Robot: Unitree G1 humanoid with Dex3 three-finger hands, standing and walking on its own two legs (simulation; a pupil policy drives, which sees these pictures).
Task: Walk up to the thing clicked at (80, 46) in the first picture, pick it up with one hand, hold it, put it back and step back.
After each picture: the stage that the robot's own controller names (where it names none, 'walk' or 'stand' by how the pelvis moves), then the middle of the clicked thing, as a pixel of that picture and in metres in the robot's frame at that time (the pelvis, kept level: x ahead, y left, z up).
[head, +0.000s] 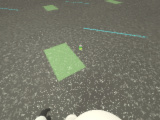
stand; (80, 47) +1.55 +0.23 -0.72
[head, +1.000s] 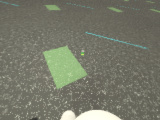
walk; (82, 52) +1.42 +0.08 -0.70
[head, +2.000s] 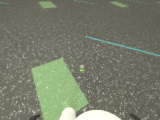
walk; (81, 68) +0.88 +0.08 -0.70
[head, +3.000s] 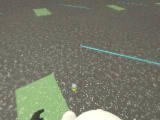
walk; (74, 87) +0.55 +0.16 -0.71
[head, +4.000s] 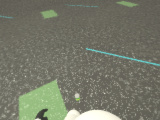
stand; (77, 96) +0.39 +0.17 -0.70
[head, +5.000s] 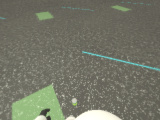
stand; (74, 101) +0.35 +0.16 -0.72
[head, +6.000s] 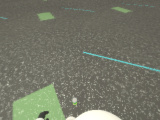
stand; (74, 101) +0.37 +0.16 -0.73
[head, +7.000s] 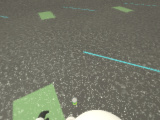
stand; (74, 101) +0.36 +0.16 -0.73
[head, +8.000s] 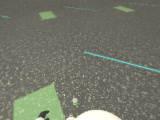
stand; (75, 101) +0.36 +0.15 -0.73
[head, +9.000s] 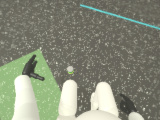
go down; (70, 70) +0.43 +0.16 -0.44
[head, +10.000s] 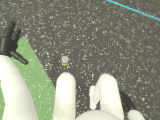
go down; (65, 61) +0.46 +0.17 -0.32
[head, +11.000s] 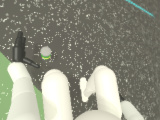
close in; (46, 53) +0.45 +0.21 -0.24
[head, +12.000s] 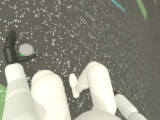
close; (26, 52) +0.45 +0.23 -0.23
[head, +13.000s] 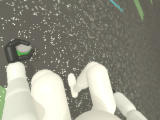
lift; (23, 50) +0.45 +0.24 -0.24
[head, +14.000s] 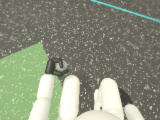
lift; (61, 68) +0.34 +0.20 -0.07
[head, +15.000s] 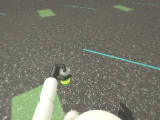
hold; (65, 76) +0.32 +0.18 +0.03
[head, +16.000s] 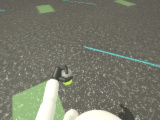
hold; (67, 77) +0.32 +0.17 +0.00
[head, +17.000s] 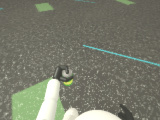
crouch; (67, 77) +0.32 +0.16 -0.01
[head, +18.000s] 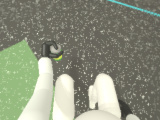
crouch; (56, 52) +0.47 +0.19 -0.10
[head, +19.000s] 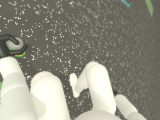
lower; (17, 48) +0.46 +0.27 -0.24
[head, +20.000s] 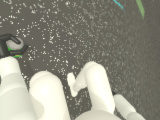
lower; (16, 47) +0.46 +0.27 -0.24
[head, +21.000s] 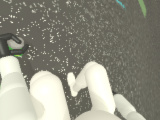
lower; (16, 47) +0.46 +0.27 -0.24
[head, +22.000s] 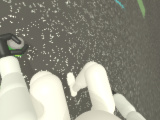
lower; (16, 47) +0.46 +0.26 -0.25
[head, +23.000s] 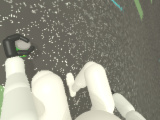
loosen; (22, 48) +0.46 +0.24 -0.25
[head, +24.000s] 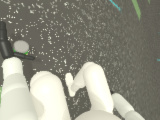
withdraw; (21, 50) +0.45 +0.24 -0.26
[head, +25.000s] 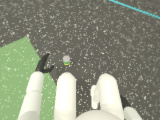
walk; (66, 60) +0.46 +0.18 -0.32
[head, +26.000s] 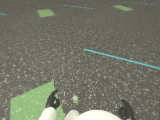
stand; (75, 99) +0.38 +0.13 -0.65
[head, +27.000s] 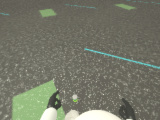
stand; (75, 98) +0.39 +0.15 -0.67
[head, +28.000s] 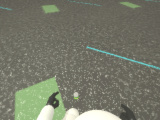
stand; (76, 95) +0.39 +0.14 -0.68
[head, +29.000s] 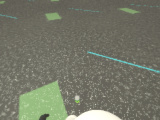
walk; (77, 99) +0.40 +0.14 -0.72
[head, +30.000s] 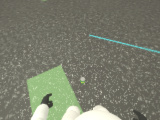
walk; (82, 80) +0.53 +0.07 -0.70
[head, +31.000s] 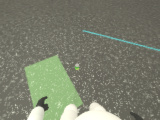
walk; (77, 66) +0.78 +0.15 -0.71
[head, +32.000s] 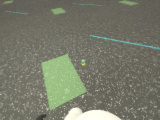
stand; (83, 62) +1.07 +0.20 -0.71
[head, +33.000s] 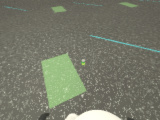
stand; (83, 62) +1.08 +0.13 -0.72
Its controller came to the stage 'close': yes
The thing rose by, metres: 0.71
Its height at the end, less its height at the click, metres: +0.00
